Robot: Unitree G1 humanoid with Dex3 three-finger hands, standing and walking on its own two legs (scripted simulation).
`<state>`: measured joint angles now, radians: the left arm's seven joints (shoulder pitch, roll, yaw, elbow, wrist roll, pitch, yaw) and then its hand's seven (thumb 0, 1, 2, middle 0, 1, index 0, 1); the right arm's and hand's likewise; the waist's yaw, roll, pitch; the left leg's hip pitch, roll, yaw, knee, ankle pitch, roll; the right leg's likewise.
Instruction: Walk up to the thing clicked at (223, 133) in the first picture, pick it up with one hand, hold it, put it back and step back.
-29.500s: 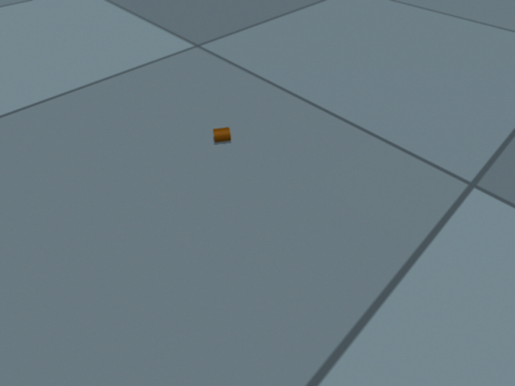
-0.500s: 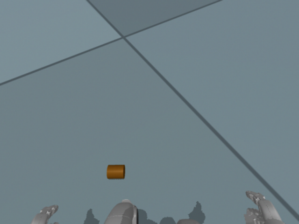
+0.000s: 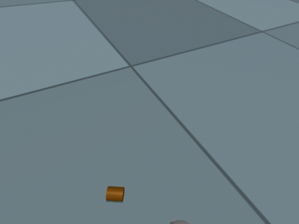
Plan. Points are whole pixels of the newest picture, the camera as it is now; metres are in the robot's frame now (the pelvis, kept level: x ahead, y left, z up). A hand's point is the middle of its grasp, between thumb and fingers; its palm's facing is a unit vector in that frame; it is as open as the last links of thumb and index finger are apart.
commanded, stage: walk up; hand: left
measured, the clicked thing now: (115, 193) +0.44 +0.18 -0.73
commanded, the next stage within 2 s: none
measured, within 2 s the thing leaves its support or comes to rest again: neither
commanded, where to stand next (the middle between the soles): +0.05 -0.05 m, yaw -1 degrees
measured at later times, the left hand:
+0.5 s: hand out of the picture +0.14 +0.21 -0.14, palm faces -0.01 -0.93 -0.37, open 7.3 cm
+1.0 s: hand out of the picture +0.04 +0.24 -0.13, palm faces -0.01 -0.89 -0.45, open 7.3 cm
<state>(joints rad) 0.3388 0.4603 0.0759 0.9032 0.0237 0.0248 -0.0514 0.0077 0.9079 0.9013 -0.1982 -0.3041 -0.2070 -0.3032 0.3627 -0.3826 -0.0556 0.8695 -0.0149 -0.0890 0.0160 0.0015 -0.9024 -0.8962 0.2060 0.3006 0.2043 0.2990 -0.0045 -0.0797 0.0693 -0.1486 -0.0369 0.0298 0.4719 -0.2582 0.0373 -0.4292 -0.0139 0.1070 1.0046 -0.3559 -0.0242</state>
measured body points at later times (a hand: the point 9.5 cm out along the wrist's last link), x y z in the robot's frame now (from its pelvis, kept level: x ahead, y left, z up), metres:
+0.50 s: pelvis -0.03 -0.03 -0.02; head +0.03 -0.04 +0.42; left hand +0.14 +0.26 -0.12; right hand +0.06 -0.34 -0.15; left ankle -0.06 +0.07 -0.71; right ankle +0.10 -0.14 -0.74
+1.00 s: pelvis +0.00 -0.04 +0.00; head +0.01 -0.06 +0.45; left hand +0.04 +0.29 -0.10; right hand +0.05 -0.36 -0.13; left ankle +0.00 +0.09 -0.69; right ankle +0.01 -0.15 -0.74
